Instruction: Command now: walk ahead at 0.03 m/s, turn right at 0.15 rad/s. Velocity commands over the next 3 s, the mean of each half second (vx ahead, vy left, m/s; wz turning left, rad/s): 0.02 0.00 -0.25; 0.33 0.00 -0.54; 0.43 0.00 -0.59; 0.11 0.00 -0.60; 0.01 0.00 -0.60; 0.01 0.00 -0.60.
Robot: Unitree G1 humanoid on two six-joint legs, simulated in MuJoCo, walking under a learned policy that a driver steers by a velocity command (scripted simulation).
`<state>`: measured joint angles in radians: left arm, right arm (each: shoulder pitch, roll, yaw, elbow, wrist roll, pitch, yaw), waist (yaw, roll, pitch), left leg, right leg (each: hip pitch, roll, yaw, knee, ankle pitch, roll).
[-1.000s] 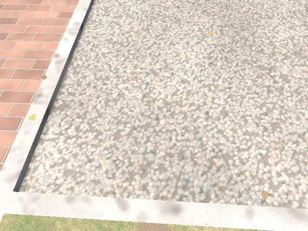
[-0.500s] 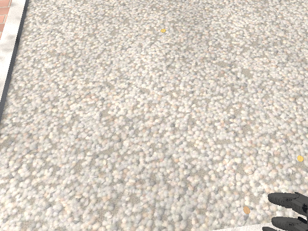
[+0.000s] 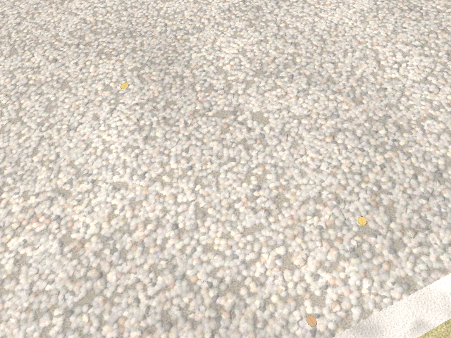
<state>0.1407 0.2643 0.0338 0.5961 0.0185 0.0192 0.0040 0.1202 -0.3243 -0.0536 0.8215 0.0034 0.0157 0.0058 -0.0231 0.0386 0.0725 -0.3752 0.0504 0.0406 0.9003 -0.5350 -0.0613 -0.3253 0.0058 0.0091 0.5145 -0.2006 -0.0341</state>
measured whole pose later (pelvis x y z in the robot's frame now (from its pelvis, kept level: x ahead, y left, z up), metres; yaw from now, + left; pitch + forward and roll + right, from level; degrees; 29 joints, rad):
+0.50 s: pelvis +0.02 +0.00 -0.01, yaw -8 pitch +0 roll +0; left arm 0.21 0.30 0.10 0.72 -0.01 0.04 0.00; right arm 0.14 -0.31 -0.07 0.85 0.00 0.03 -0.06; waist 0.00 0.03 0.06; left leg -0.26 0.09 0.09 0.69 -0.43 -0.03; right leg -0.34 0.04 -0.02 0.64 -0.27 -0.06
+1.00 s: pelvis +0.17 +0.01 +0.00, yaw -24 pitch +1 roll +1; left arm 0.32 0.30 0.07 0.68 -0.03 -0.02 0.02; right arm 0.21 -0.27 -0.07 0.80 0.00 -0.11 0.02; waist 0.00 -0.04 -0.03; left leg -0.24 -0.03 0.02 0.48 -0.27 0.03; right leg -0.45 0.04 0.13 1.09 -0.40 -0.04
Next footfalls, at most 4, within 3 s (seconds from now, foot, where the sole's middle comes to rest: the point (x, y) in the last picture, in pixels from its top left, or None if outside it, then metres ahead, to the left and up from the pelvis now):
0.20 left None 0.05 0.14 -0.77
0.88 left None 0.24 0.10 -0.77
1.36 right None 0.40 -0.28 -0.77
1.86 left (331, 274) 0.64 -0.27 -0.82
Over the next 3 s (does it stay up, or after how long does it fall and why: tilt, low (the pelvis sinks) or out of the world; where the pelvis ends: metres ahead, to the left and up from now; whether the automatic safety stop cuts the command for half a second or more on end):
stays up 0.49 -0.23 -0.05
